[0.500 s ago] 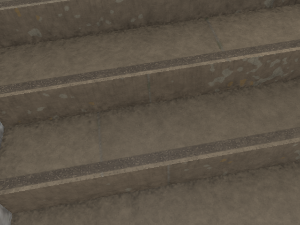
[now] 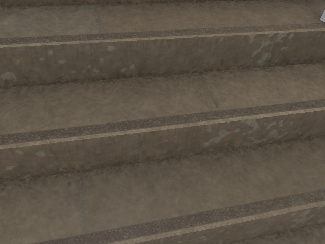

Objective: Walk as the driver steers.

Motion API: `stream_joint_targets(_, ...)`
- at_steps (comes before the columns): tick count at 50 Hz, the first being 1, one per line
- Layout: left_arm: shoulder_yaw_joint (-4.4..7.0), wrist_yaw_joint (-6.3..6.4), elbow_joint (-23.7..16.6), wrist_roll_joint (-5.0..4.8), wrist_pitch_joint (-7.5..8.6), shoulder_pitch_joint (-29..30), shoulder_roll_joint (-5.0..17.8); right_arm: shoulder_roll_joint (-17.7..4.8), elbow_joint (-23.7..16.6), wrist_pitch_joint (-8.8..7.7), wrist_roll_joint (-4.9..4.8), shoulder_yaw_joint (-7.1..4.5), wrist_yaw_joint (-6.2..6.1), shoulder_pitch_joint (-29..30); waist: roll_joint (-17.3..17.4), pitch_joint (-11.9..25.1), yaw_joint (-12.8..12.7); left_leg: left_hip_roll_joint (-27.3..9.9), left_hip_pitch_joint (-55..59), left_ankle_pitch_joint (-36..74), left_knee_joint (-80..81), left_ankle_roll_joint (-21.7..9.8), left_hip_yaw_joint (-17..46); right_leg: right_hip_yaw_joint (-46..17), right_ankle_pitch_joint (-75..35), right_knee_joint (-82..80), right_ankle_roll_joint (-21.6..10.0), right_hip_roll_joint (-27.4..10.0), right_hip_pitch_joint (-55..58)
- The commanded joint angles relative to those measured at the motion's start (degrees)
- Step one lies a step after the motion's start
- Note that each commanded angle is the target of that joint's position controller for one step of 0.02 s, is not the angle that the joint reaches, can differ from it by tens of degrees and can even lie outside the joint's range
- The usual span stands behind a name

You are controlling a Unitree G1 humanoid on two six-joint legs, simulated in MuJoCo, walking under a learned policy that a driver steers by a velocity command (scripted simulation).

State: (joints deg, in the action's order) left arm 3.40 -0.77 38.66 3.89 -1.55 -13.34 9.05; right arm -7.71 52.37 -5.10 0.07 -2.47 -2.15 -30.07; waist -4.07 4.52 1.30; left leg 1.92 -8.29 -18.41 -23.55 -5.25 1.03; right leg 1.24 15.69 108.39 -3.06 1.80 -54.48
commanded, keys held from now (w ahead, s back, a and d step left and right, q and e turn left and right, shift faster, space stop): w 0.28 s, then no key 0.72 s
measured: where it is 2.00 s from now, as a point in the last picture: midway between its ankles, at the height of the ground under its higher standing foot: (243, 232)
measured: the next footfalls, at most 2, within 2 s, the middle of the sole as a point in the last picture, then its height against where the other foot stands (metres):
right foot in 0.24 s outside the picture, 0.16 m higher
left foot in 0.76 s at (155, 210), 0.16 m higher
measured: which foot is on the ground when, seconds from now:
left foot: down 0.00-0.26, up 0.28-0.74, down 0.76-1.00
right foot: up 0.00-0.22, down 0.24-0.80, up 0.82-1.00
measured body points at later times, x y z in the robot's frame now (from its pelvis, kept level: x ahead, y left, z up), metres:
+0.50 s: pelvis +0.27 -0.08 +0.14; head +0.28 -0.09 +0.59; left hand +0.26 +0.15 +0.00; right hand +0.47 -0.29 +0.06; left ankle +0.28 +0.05 -0.32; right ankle +0.29 -0.15 -0.58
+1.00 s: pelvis +0.42 -0.06 +0.26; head +0.42 -0.06 +0.71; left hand +0.52 +0.17 +0.14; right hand +0.49 -0.30 +0.12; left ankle +0.50 +0.00 -0.41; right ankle +0.36 -0.20 -0.29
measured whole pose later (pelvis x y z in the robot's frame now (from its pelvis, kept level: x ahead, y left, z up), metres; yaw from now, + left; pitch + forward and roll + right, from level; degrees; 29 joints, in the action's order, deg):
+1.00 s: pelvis +0.42 -0.06 +0.26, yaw +0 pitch +1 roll +1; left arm 2.8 2.6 44.1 2.3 2.1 -16.2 8.4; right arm -9.2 54.3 -1.2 1.5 -2.6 -3.0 -14.3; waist -1.4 1.4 -1.0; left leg 1.2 -34.9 -21.9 -55.3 -6.4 -8.5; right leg -6.7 6.2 93.7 -4.2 3.6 -38.7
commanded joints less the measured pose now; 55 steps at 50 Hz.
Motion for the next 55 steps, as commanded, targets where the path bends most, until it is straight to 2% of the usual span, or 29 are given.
stream_joint_targets(1,-2.23,0.69,-11.4,-0.32,0.56,15.1,-2.9,-5.7,-1.4,-2.20,0.20,-0.63,0.07,-1.4,10.0,-14.7,-1.0,-18.2,4.4,-19.9,16.3,-11.4,20.4,-3.1,2.9,15.0,-0.6,-3.5,-32.4)
stream_joint_targets(4,-3.71,1.34,-15.8,-1.78,1.25,20.9,-3.5,-6.4,0.5,-2.83,0.40,-0.71,0.66,-0.3,9.1,-17.9,-2.6,-16.8,0.8,-20.2,21.7,-9.3,14.2,-1.7,8.9,10.8,-2.5,-6.4,-35.5)
stream_joint_targets(7,-4.64,-0.79,-17.4,-2.13,1.82,21.4,-3.4,-7.7,1.7,-1.28,-0.56,-1.11,-1.06,-1.8,7.0,-16.2,-1.3,-14.8,-4.7,5.3,33.8,-9.1,5.1,5.3,6.4,-16.0,-3.7,-9.9,-14.0)
stream_joint_targets(8,-4.57,-1.05,-16.0,-2.71,1.71,21.6,-4.1,-6.4,1.3,-0.75,-0.84,-0.62,-1.12,-1.0,4.6,-13.4,0.6,-13.4,-7.3,19.6,35.4,-9.2,1.5,11.4,5.9,-24.7,-4.7,-7.6,-0.8)
stream_joint_targets(9,-4.88,-0.87,-13.9,-4.02,2.25,15.9,-5.8,-7.4,1.6,-1.04,-2.26,0.03,-0.91,1.2,8.2,-6.2,-2.7,-14.0,-10.4,52.9,30.7,-8.4,-3.4,13.3,6.3,-28.8,-6.6,-3.8,19.0)
stream_joint_targets(11,-1.81,0.71,-7.7,-4.70,1.43,-2.8,-0.7,-18.4,1.1,-2.19,-2.03,-2.96,-0.26,-1.1,13.4,11.4,-10.2,-17.9,5.0,100.2,5.2,-5.7,-3.2,11.1,10.0,-35.5,-7.1,2.8,35.1)
stream_joint_targets(12,-0.90,1.01,-6.6,-3.27,1.55,-7.7,2.8,-19.3,0.2,-3.11,-3.30,-3.79,1.08,1.0,15.4,15.5,-13.4,-16.6,7.6,97.0,-7.4,-3.3,-3.3,6.4,6.4,-48.3,-7.6,3.5,41.4)
stream_joint_targets(13,1.45,1.53,-4.3,-2.85,1.90,-9.3,8.4,-16.5,-1.2,-4.39,-3.47,-3.69,2.41,0.6,14.1,16.0,-13.0,-12.3,-2.3,80.5,-22.3,-2.1,0.6,-10.9,16.6,-60.1,-8.5,-1.1,47.6)
stream_joint_targets(14,3.85,2.01,-0.6,-2.02,2.06,-12.5,17.4,-6.7,-6.2,-4.53,-1.94,-2.21,4.73,1.3,-12.5,18.7,-10.6,2.4,-21.8,15.8,-49.7,0.5,5.3,-50.0,21.9,-85.7,-13.6,-19.3,56.0)
stream_joint_targets(15,4.04,1.81,-1.5,-2.73,2.20,-7.2,16.1,-6.2,-6.8,-4.94,0.97,-2.82,5.20,2.8,-8.5,22.8,-8.9,5.1,-24.5,11.4,-76.5,0.6,15.2,-63.0,15.3,-94.0,-12.4,-22.1,52.1)
stream_joint_targets(16,2.83,1.02,0.2,-3.10,3.38,-0.2,12.6,-2.7,-9.9,-4.27,1.52,-2.01,4.66,5.5,-3.2,15.8,-3.0,1.8,-28.9,13.6,-86.3,0.7,12.2,-52.6,18.6,-91.3,-12.2,-21.2,43.3)
stream_joint_targets(17,1.86,0.72,3.5,-3.91,4.42,1.6,7.7,-2.0,-12.2,-3.98,2.31,-1.41,4.37,10.3,3.7,4.8,-1.8,-0.1,-34.9,14.6,-90.2,0.0,6.8,-43.2,18.4,-87.8,-10.5,-18.9,36.6)
stream_joint_targets(18,0.52,0.82,7.2,-3.51,5.46,-1.0,2.8,-0.5,-14.0,-3.72,2.51,-0.86,3.70,13.6,6.2,-0.8,-1.7,-0.3,-40.5,14.1,-92.8,-1.1,6.8,-32.5,9.0,-83.3,-9.8,-17.5,33.7)
stream_joint_targets(20,-0.79,1.00,13.0,-2.19,6.45,-5.7,-2.2,2.5,-14.5,-1.85,1.71,0.77,2.82,12.4,4.7,-4.4,1.0,0.6,-46.6,11.9,-95.8,-2.3,9.0,-18.2,-13.0,-82.7,-6.6,-14.7,33.3)
stream_joint_targets(24,-1.34,0.61,16.4,-1.64,8.96,-9.9,-0.9,2.5,-13.9,0.88,0.74,1.37,2.42,15.6,4.4,-5.8,1.3,3.9,-51.3,7.2,-92.1,-1.0,4.3,-3.1,-34.6,-87.1,-4.4,-12.5,33.5)
stream_joint_targets(27,-0.92,-0.05,18.4,-2.30,11.06,-13.9,3.6,5.4,-18.1,2.41,0.99,2.74,-0.10,26.0,2.6,-6.4,0.1,4.7,-66.3,1.8,-105.3,-1.7,2.1,-2.7,-28.5,-91.6,-5.5,-14.8,40.4)
stream_joint_targets(30,-1.94,0.75,20.2,-2.68,9.81,-16.4,1.6,5.1,-22.9,3.69,1.42,4.18,-0.42,34.2,2.6,-7.4,-0.1,1.3,-65.5,3.4,-90.2,-1.4,-2.7,1.2,-23.5,-94.2,-2.3,-10.6,39.9)
stream_joint_targets(32,-1.58,3.37,19.0,-3.38,8.49,-16.7,3.7,4.2,-23.5,4.86,1.25,4.85,0.80,34.4,0.4,-3.6,-0.5,-3.2,-56.6,1.5,-75.3,0.1,-10.2,0.9,-36.1,-101.3,-5.6,-11.5,43.3)
stream_joint_targets(34,-0.29,4.85,18.4,-3.01,7.73,-18.8,7.0,7.0,-23.7,5.58,0.87,5.77,0.92,35.9,-1.8,0.1,-2.4,-5.2,-47.1,-3.7,-62.0,-0.7,-8.3,0.7,-50.9,-102.0,-7.2,-13.3,52.8)
stream_joint_targets(36,-0.51,4.74,16.2,-3.43,7.94,-16.7,7.1,7.8,-16.9,5.54,-1.52,5.87,0.25,24.6,-3.4,6.3,0.4,-0.1,-28.3,-6.6,-52.1,-2.2,-13.6,3.9,-87.6,-94.3,-7.4,-14.6,52.9)
stream_joint_targets(37,-0.25,4.16,16.1,-4.22,8.49,-17.6,8.3,5.3,-14.8,5.49,-1.22,4.96,-0.20,19.3,-7.1,9.0,1.3,2.8,-22.9,-8.3,-47.6,-3.0,-14.3,3.2,-98.3,-89.3,-7.6,-16.2,56.4)
stream_joint_targets(39,0.25,2.60,15.8,-5.18,8.90,-19.6,9.3,-0.8,-11.4,4.63,0.58,2.57,-0.12,12.0,-7.1,11.9,4.0,0.4,-8.9,0.4,-35.0,-6.5,-1.7,2.7,-87.7,-73.8,-4.7,-14.8,52.6)
stream_joint_targets(40,-0.15,1.14,14.6,-4.61,7.85,-21.7,6.4,-2.1,-8.9,5.13,0.43,1.71,-0.86,11.0,2.5,11.2,2.5,-8.6,-6.7,-5.5,-24.3,-11.7,18.1,2.7,-61.8,-62.9,-2.0,-9.3,39.3)
stream_joint_targets(41,0.40,0.46,13.8,-3.93,6.01,-15.9,5.6,-3.3,-10.0,6.84,1.38,0.93,-1.68,13.6,13.2,10.7,5.9,-16.3,-15.3,-24.3,-1.3,-18.1,40.6,0.6,-11.5,-40.4,-1.0,-0.1,36.5)
stream_joint_targets(42,0.45,0.14,9.8,-1.62,4.42,-12.6,2.1,-6.2,-9.8,6.73,1.07,-0.46,-1.25,21.2,11.0,1.9,1.1,-17.2,-22.7,-26.8,4.7,-18.3,43.0,-6.9,-1.8,-21.9,0.8,0.4,28.0)
stream_joint_targets(44,-0.54,2.02,6.0,-0.66,2.47,-11.0,-1.1,-2.7,-6.3,4.88,0.54,0.10,-1.59,24.4,1.4,-9.6,-4.2,-16.3,-34.6,-21.9,-2.8,-12.2,27.7,-7.6,-2.3,-15.6,0.0,-0.9,20.5)
stream_joint_targets(47,-0.81,3.55,7.1,-0.84,2.88,-15.4,-1.6,1.5,-2.3,3.27,1.89,1.18,-1.16,21.4,3.5,-8.4,-6.6,-11.0,-32.8,-9.4,-11.2,-7.8,13.4,-8.7,-9.1,-14.8,-1.4,1.3,17.6)
stream_joint_targets(49,-1.10,3.72,6.9,-1.90,3.21,-14.9,-2.0,-0.9,-0.6,2.12,1.60,0.34,-0.45,18.4,7.0,-5.4,-5.7,-12.0,-26.0,-3.9,-9.2,-8.5,13.7,-9.2,-10.9,-8.4,-1.5,2.5,11.9)
stream_joint_targets(55,-0.85,3.64,4.6,-0.90,1.68,-6.1,0.1,-4.7,1.9,0.23,1.56,-1.25,-0.90,11.5,9.3,-3.2,-2.8,-13.4,-14.4,-5.5,-7.5,-8.5,13.1,-5.5,-10.2,-11.7,1.9,-1.8,2.2)
Keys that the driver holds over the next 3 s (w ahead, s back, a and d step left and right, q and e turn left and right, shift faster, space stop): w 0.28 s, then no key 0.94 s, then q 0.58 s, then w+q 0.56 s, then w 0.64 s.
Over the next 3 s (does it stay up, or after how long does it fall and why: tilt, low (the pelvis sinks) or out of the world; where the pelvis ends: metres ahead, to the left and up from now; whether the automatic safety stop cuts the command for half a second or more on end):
stays up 0.52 -0.13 0.25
